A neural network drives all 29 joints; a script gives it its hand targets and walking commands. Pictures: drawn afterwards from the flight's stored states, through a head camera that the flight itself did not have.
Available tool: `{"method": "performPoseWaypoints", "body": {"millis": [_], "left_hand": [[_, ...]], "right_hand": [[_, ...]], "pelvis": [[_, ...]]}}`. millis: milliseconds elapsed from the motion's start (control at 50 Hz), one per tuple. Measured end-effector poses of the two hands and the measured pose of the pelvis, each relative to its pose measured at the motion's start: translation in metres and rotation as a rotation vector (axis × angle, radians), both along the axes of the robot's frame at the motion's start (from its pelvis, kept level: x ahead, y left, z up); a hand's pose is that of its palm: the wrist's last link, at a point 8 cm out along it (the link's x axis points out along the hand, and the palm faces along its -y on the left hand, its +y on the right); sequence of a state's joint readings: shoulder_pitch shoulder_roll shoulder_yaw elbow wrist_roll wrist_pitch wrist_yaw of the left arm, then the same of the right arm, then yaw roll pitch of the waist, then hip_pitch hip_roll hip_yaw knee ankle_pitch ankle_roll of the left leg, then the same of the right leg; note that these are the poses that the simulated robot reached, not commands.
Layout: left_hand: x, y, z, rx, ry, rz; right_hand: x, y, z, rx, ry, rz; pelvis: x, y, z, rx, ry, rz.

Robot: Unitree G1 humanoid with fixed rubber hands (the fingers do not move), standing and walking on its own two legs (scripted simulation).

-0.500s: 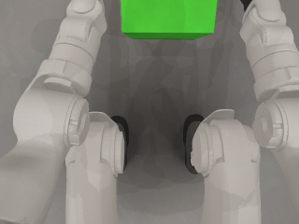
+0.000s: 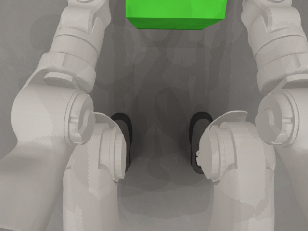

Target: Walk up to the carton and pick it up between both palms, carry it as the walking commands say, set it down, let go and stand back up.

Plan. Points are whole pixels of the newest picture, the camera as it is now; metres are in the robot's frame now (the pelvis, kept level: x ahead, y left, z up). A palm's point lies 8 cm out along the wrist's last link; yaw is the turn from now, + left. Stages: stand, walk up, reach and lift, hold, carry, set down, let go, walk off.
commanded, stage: reach and lift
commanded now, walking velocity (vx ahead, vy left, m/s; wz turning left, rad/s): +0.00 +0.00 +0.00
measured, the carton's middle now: out of the picture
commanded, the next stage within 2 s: none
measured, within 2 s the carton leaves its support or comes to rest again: leaves its support in 0.88 s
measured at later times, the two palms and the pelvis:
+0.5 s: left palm out of the picture +0.56 +0.11 -0.19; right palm out of the picture +0.55 -0.16 -0.19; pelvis +0.01 +0.00 -0.01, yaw +1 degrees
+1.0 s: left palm out of the picture +0.55 +0.11 -0.17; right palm out of the picture +0.54 -0.16 -0.17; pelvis +0.00 +0.00 +0.00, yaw +1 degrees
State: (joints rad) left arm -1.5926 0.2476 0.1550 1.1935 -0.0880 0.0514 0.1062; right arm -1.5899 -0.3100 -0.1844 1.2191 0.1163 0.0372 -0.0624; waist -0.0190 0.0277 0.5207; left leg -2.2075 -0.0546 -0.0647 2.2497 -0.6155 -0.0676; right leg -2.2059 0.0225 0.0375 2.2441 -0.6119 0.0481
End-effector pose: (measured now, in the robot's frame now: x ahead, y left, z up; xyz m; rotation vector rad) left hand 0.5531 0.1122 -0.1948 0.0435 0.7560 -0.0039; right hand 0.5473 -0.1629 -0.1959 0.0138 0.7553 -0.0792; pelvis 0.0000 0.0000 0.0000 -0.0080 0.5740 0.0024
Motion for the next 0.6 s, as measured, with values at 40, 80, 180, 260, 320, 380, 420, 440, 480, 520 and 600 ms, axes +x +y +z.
{"method": "performPoseWaypoints", "body": {"millis": [40,80,180,260,320,380,420,440,480,520,600], "left_hand": [[0.001,0.001,0.0,0.002,0.002,-0.004],[0.002,0.001,0.001,0.01,0.008,-0.013],[0.004,0.0,0.002,0.006,0.025,-0.026],[0.005,0.0,0.002,-0.012,0.035,-0.024],[0.005,0.001,0.002,-0.015,0.039,-0.024],[0.006,0.001,0.002,-0.023,0.044,-0.021],[0.006,0.001,0.002,-0.028,0.045,-0.018],[0.006,0.001,0.002,-0.031,0.046,-0.014],[0.005,0.001,0.002,-0.027,0.046,-0.012],[0.005,0.001,0.002,-0.025,0.048,-0.005],[0.005,0.001,0.003,-0.019,0.05,0.004]], "right_hand": [[0.0,0.0,0.0,-0.003,-0.001,0.0],[0.001,0.0,0.0,-0.005,0.002,0.006],[0.003,-0.001,0.001,-0.006,0.014,0.025],[0.004,-0.002,0.001,0.005,0.022,0.027],[0.004,-0.002,0.001,0.018,0.025,0.022],[0.004,-0.002,0.001,0.025,0.028,0.016],[0.004,-0.002,0.001,0.023,0.029,0.013],[0.004,-0.001,0.001,0.021,0.03,0.013],[0.004,-0.001,0.001,0.017,0.03,0.012],[0.003,-0.001,0.001,0.02,0.032,0.01],[0.002,0.0,0.002,0.021,0.037,0.009]], "pelvis": [[0.001,0.0,-0.002,0.001,-0.004,0.002],[0.002,0.0,-0.003,0.002,-0.01,0.004],[0.003,-0.001,-0.007,0.006,-0.019,0.008],[0.006,-0.001,-0.008,0.011,-0.011,0.008],[0.009,-0.001,-0.008,0.012,0.004,0.008],[0.011,-0.001,-0.007,0.011,0.016,0.009],[0.012,0.0,-0.007,0.011,0.019,0.011],[0.012,0.0,-0.007,0.011,0.02,0.011],[0.013,0.001,-0.008,0.011,0.021,0.011],[0.013,0.001,-0.008,0.011,0.023,0.011],[0.013,0.001,-0.009,0.012,0.021,0.013]]}}
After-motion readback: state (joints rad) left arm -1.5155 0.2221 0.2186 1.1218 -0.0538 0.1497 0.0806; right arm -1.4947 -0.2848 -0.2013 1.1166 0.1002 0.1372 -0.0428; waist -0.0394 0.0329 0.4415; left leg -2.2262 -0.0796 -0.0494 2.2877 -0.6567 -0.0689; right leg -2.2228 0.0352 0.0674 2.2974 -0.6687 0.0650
